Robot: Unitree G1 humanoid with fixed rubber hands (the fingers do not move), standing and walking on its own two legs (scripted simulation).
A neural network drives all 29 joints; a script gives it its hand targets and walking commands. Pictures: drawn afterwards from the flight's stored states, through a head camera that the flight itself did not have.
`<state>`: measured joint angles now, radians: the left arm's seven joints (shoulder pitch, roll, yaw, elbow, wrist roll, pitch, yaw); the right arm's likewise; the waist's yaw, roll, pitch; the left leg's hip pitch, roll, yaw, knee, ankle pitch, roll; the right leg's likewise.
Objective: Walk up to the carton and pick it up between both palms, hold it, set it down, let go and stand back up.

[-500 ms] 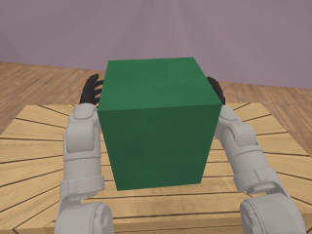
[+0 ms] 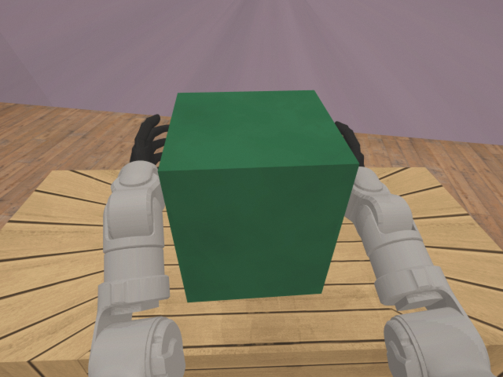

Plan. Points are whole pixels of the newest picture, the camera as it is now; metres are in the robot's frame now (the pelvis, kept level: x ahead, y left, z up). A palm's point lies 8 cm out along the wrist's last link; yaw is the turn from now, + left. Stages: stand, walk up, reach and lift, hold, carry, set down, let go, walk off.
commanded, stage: hold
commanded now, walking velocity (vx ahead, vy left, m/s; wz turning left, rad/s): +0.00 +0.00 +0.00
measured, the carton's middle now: (251, 195) +0.36 +0.00 +0.18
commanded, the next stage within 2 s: none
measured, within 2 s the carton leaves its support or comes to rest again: neither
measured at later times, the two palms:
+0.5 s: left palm (146, 168) +0.38 +0.15 +0.23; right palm (346, 171) +0.37 -0.15 +0.22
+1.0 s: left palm (147, 166) +0.37 +0.15 +0.23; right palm (349, 171) +0.37 -0.15 +0.22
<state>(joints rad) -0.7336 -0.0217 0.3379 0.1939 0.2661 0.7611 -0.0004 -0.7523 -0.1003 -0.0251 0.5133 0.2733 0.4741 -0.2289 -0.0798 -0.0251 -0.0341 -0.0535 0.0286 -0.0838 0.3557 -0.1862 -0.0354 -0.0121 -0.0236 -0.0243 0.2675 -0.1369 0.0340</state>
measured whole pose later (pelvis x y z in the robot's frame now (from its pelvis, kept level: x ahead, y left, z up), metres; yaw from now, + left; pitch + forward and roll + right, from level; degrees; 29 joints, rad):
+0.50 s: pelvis +0.01 +0.00 +0.00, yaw +0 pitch -7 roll -1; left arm -0.69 -0.02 0.31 0.13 0.27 0.77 0.00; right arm -0.73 -0.11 0.01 0.48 0.31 0.47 -0.24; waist -0.10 -0.03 -0.03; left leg -0.04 0.02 -0.09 0.37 -0.21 -0.03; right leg 0.02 -0.02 -0.03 0.25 -0.15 0.04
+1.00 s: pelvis +0.00 +0.00 +0.00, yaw +0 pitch -7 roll -1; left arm -0.72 -0.03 0.33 0.16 0.27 0.77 0.00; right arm -0.74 -0.11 -0.02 0.49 0.29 0.48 -0.23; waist -0.09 -0.02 -0.03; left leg -0.04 0.03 -0.08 0.35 -0.19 -0.03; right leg 0.00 -0.02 -0.02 0.26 -0.14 0.03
